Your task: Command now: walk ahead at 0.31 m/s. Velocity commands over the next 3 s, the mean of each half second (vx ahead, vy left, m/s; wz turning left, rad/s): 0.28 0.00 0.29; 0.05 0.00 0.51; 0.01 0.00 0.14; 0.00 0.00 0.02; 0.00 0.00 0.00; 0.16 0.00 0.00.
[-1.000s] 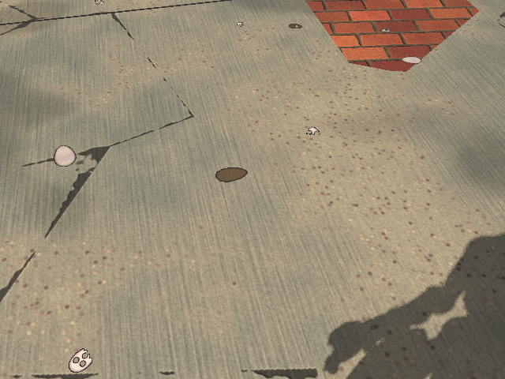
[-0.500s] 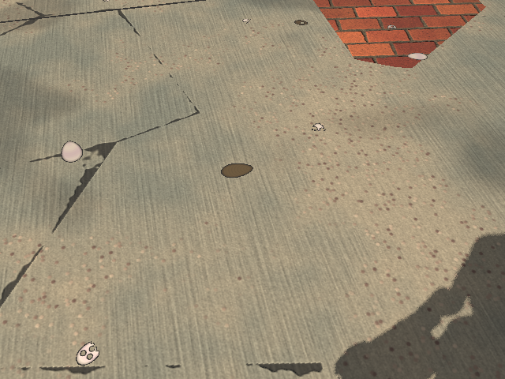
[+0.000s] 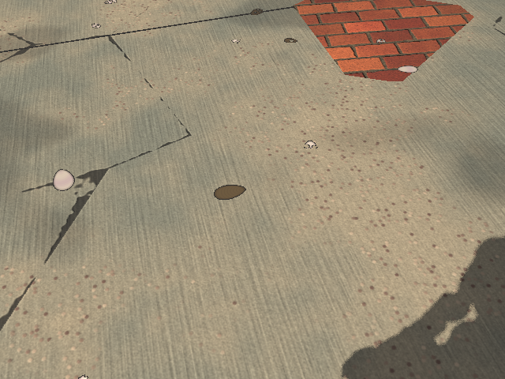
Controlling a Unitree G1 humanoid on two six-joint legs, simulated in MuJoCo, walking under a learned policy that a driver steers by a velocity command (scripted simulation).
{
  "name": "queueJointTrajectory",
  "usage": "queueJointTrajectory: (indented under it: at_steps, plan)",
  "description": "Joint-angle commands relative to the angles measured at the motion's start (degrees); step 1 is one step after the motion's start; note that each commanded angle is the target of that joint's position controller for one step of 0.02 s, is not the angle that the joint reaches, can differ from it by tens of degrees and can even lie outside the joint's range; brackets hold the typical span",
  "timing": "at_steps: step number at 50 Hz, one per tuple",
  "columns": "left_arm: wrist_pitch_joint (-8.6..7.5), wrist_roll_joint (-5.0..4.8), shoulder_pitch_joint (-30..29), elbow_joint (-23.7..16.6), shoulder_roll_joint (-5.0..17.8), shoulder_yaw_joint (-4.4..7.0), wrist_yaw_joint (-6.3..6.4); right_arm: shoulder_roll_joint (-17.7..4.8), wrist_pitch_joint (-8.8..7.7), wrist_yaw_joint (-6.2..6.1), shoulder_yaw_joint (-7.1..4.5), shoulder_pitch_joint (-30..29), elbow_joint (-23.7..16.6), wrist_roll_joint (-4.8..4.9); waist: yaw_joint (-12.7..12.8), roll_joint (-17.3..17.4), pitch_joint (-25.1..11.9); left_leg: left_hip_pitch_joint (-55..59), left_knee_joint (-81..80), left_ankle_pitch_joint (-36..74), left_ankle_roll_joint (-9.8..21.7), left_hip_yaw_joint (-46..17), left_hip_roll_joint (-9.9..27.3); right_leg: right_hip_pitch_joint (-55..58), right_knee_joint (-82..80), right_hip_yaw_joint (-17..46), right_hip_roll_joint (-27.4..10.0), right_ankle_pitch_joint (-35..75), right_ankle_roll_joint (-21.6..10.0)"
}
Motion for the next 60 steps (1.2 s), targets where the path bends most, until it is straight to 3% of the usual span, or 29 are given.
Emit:
queueJointTrajectory:
  at_steps: [1, 3, 4, 5, 6, 7, 9, 11, 14, 18, 20, 23, 25, 26, 27, 28, 29, 30, 32, 34, 39, 46, 49, 50, 51, 52, 53, 55, 60]
  plan:
    - [-2.45, -0.34, 0.8, -1.7, 3.4, 1.18, -0.82, -9.2, -0.67, 0.24, -1.8, -3.7, -3.7, 1.06, 4.0, 4.1, 8.1, -9.9, -11.7, -10.0, 7.9, -11.6, 11.2, 4.9, -13.5, -2.8, 0.6, 8.2, -0.4]
    - [-1.88, 0.08, 11.2, 2.1, 4.7, 2.41, -0.82, -8.0, -0.76, 0.54, -1.34, -4.4, -4.6, 0.69, 7.7, 0.5, 5.0, -18.3, -0.2, -2.6, 5.9, -6.2, 6.3, 20.1, -16.7, -1.1, 1.8, 11.5, 0.4]
    - [-1.91, 0.33, 18.8, 2.7, 9.6, 3.65, -0.2, -3.8, -1.24, 1.08, -0.12, -6.0, -5.9, -0.16, 10.3, -12.6, 2.0, -26.3, 21.1, -1.7, 2.3, 0.6, 0.7, 27.5, -25.1, 17.0, -10.8, 5.2, -3.1]
    - [-2.74, 1.08, 23.8, 2.9, 14.2, 4.17, -0.87, -0.6, -2.3, 0.86, 0.38, -5.5, -7.8, 0.77, 10.4, -21.3, -0.4, -37.3, 36.7, -12.6, 1.8, -2.0, -4.9, 31.2, -34.4, 41.4, -22.0, -4.0, -11.0]
    - [-3.77, 1.6, 18.6, 2.0, 10.5, 2.89, -0.9, -3.5, -3.12, 0.88, -0.31, -6.4, -8.0, 2.12, 7.5, -11.8, 4.1, -41.7, 46.2, -10.2, 3.5, -9.0, -1.2, 26.9, -34.6, 41.8, -23.9, -9.2, -11.5]
    - [-4.35, 1.2, 13.0, 0.0, 7.5, 2.0, -1.0, -4.6, -3.62, 1.35, -0.57, -7.4, -8.2, 2.53, 5.5, -8.3, 7.6, -44.1, 47.5, -3.1, 5.1, -10.9, 1.0, 23.9, -34.5, 33.9, -21.6, -7.6, -8.8]
    - [-4.45, 1.16, 6.5, -2.1, 5.6, 1.07, -1.55, -5.6, -3.69, 1.41, -1.51, -7.1, -7.3, 1.32, 2.8, -6.3, 8.5, -40.9, 41.9, 6.6, 5.5, -10.3, 3.7, 20.5, -35.0, 18.7, -16.1, 9.1, -3.9]
    - [-3.96, 2.22, 7.7, -1.9, 3.7, 0.42, -1.23, -5.0, -2.64, 2.03, -2.0, -6.5, -6.6, 1.0, 2.4, -7.5, 7.2, -35.9, 39.2, 10.4, 4.5, -7.7, 3.7, 18.7, -33.8, 7.7, -11.9, 26.9, -1.4]
    - [-3.3, 3.15, 6.5, -3.2, 6.9, 0.62, 0.47, -2.7, -1.4, 2.34, -1.63, -10.9, -9.9, 0.31, 1.2, -5.8, 7.6, -34.4, 33.4, 14.1, 1.6, -4.0, 2.3, 15.0, -33.0, -0.2, -11.0, 47.6, -1.9]
    - [-1.86, 2.09, 6.9, -4.5, 9.5, 0.84, 2.79, -0.7, -0.65, 3.34, -0.42, -20.9, -15.7, -0.48, 3.2, -6.5, 6.4, -26.4, 16.6, 20.2, 0.2, 3.6, 1.1, 12.2, -30.5, -6.8, -9.6, 52.8, -0.8]
    - [-1.16, 1.38, 7.3, -4.8, 10.6, 1.36, 3.22, -1.8, -0.08, 4.14, -0.67, -20.9, -17.1, -0.53, 2.4, -7.3, 4.8, -24.7, 13.8, 18.2, 1.1, 4.5, 0.3, 15.5, -26.4, -7.3, -11.3, 56.8, -1.3]
    - [0.06, 0.64, 3.6, -7.1, 11.9, 2.39, 3.7, -5.8, -0.02, 4.94, -2.35, -13.4, -16.8, -0.99, -2.4, -8.1, -0.1, -17.1, 11.1, 12.9, 4.9, 5.8, -2.9, 19.1, -13.7, -7.5, -13.1, 69.0, -1.2]
    - [0.16, 0.95, 1.7, -9.6, 11.9, 2.5, 2.87, -11.7, -0.49, 4.26, -4.93, -3.5, -15.1, -1.07, -7.7, -2.4, -6.4, 0.8, -0.3, 28.0, 9.1, -0.4, -1.9, 11.6, 9.8, -8.1, -7.5, 51.2, 2.7]
    - [-0.64, 4.39, 5.8, -11.6, 4.9, 0.67, 1.64, -16.4, -0.02, 2.89, -5.34, -5.3, -16.0, -1.47, -0.9, 13.0, -11.3, 15.8, 6.4, 59.2, 16.1, -19.8, 12.5, -6.9, 30.0, -7.0, 2.0, -8.1, 5.7]
    - [-1.77, 2.6, 10.3, -12.5, 5.6, 0.48, 0.4, -16.8, -0.41, 2.97, -5.0, -4.9, -18.1, -3.2, -0.4, 12.5, -24.1, 21.8, -0.3, 49.8, 27.2, -41.6, 21.9, -13.5, 43.5, 6.7, 7.0, -16.6, 6.0]
    - [-2.14, 0.82, 4.7, -13.8, 9.3, 1.55, -0.12, -13.6, -0.47, 2.92, -4.61, -8.7, -19.7, -2.54, -1.9, 5.1, -18.9, 16.5, -4.3, 38.0, 24.7, -37.0, 18.8, -17.9, 43.8, 9.7, 3.9, -10.8, 4.9]
    - [-1.87, 0.36, 0.3, -15.5, 9.8, 1.75, 0.2, -10.9, -0.5, 2.6, -3.92, -13.7, -20.7, -1.14, -0.5, 0.1, -10.1, 8.0, -6.5, 28.9, 20.5, -29.7, 15.5, -20.0, 39.2, 8.5, 1.7, -4.9, 4.6]
    - [-1.14, 1.22, -1.0, -15.3, 10.2, 2.15, 1.12, -9.8, -0.39, 2.48, -3.52, -16.4, -21.5, -0.66, 1.0, -5.1, -6.2, 0.3, -8.0, 23.8, 17.6, -26.1, 13.1, -18.2, 34.8, 8.1, -0.4, -1.5, 4.9]
    - [0.71, 2.02, -0.7, -16.5, 11.3, 3.09, 2.05, -9.3, 0.03, 2.24, -3.39, -17.0, -21.7, -1.35, 3.1, -2.4, -3.7, -9.6, -9.7, 20.8, 15.7, -22.2, 9.4, -11.8, 27.6, 8.2, -1.4, 1.1, 5.1]
    - [1.46, 2.33, -0.2, -17.3, 9.0, 2.76, 2.55, -10.4, 0.13, 1.83, -3.86, -16.1, -22.0, -1.88, 3.5, 1.1, -3.9, -12.5, -9.3, 24.6, 15.3, -19.3, 7.1, -9.7, 21.0, 7.1, -0.5, 2.6, 6.0]
    - [2.48, 2.17, -5.3, -20.1, 8.9, 2.72, 3.35, -12.4, 1.8, 0.12, -4.66, -14.6, -23.8, -0.9, 1.6, 3.7, -6.1, -10.9, -9.3, 8.8, 13.1, -22.7, 6.0, -11.4, 9.6, 8.4, 0.8, 7.5, 8.1]
    - [0.69, 1.25, -6.6, -21.6, 9.6, 2.76, 1.99, -11.5, 3.46, -0.66, -4.38, -13.5, -25.3, -1.38, -0.1, 7.5, -6.7, -7.7, -6.7, 7.9, 10.8, -27.0, 6.2, -5.3, -3.5, 7.7, 1.9, 7.5, 7.2]
    - [-0.01, 1.31, -2.4, -20.8, 9.7, 2.97, 0.75, -10.2, 4.18, -0.8, -3.49, -13.0, -25.5, -0.76, 2.5, 7.0, -6.4, -8.7, -2.2, 12.8, 8.0, -26.2, 4.1, 5.3, -19.5, 5.5, 1.5, 14.8, 4.5]
    - [-0.03, 2.34, -1.6, -21.0, 12.4, 3.56, 0.66, -8.6, 4.24, -0.9, -2.94, -10.7, -25.3, -0.84, 1.8, 2.3, -6.3, -13.1, 2.9, 6.6, 5.2, -23.0, 1.1, 10.8, -23.3, 11.0, -5.3, 17.7, 2.0]
    - [0.55, 3.81, -4.2, -22.2, 17.5, 4.48, 0.91, -6.5, 3.77, -0.66, -2.55, -8.3, -26.1, -1.01, -1.9, -13.0, -4.1, -22.8, 14.1, -8.2, 1.8, -12.4, -8.3, 13.7, -25.5, 24.2, -16.7, 28.8, -5.0]
    - [0.57, 5.22, -3.1, -22.5, 15.3, 4.25, 0.68, -11.1, 2.69, -0.47, -3.89, -11.6, -27.3, -1.6, 0.9, -17.5, -3.4, -26.5, 26.2, -17.1, -0.9, -10.3, -8.9, 9.4, -27.5, 32.6, -22.6, 33.2, -12.9]
    - [0.32, 4.4, -4.6, -23.6, 13.9, 3.91, 0.74, -14.0, 2.41, -0.27, -4.9, -11.4, -26.4, -1.39, 0.8, -12.3, -3.2, -26.8, 34.5, -14.3, -1.8, -12.3, -7.8, 9.3, -26.5, 29.6, -20.9, 33.0, -13.1]
    - [0.35, 2.24, -7.3, -24.2, 11.2, 3.24, 0.77, -11.4, 3.52, -0.58, -4.7, -8.9, -23.5, -1.29, -0.5, -7.9, -2.4, -27.0, 40.1, -8.7, -3.9, -11.7, -7.0, 10.3, -24.1, 20.4, -14.3, 32.2, -8.2]
    - [1.4, 2.16, -5.8, -23.0, 8.8, 2.01, 0.78, -4.9, 4.04, -0.33, -2.17, -12.3, -24.1, -1.06, 1.3, -11.5, -2.1, -18.9, 24.1, -3.8, -6.8, -4.5, -2.3, 10.9, -23.5, 12.0, -8.6, 33.1, -7.2]
Next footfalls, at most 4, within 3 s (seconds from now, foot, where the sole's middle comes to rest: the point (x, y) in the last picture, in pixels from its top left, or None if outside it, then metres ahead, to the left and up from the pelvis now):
0.50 left None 0.33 0.08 -0.78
1.00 right None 0.39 -0.12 -0.78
1.34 left None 0.23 0.09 -0.78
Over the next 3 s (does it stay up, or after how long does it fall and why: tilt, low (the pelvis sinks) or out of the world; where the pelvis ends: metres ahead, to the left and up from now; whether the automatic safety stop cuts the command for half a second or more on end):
stays up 0.35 -0.03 -0.01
